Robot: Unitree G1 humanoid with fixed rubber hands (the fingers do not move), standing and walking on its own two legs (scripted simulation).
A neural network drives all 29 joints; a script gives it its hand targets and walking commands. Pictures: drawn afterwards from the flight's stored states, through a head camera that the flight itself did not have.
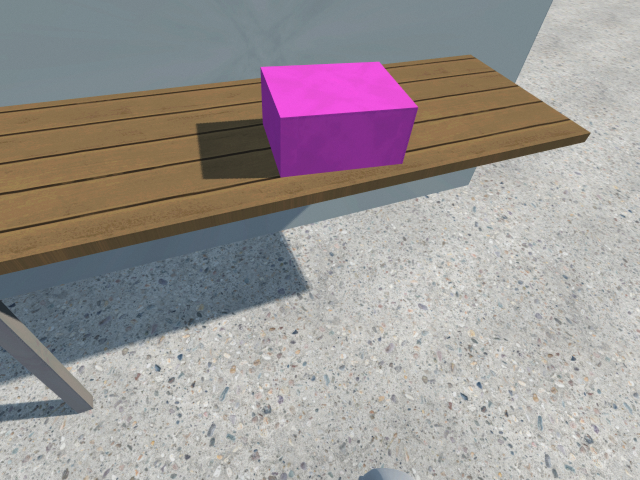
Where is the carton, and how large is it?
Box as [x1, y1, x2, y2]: [261, 62, 417, 176]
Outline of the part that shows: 417,106 379,62 261,67 263,125 280,176 401,163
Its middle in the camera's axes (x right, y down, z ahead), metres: +0.03 -0.30 +0.90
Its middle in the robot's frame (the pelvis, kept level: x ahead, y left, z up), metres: +0.88 -0.02 +0.01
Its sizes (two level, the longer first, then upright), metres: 0.296 0.226 0.145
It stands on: a table, 0.69 m high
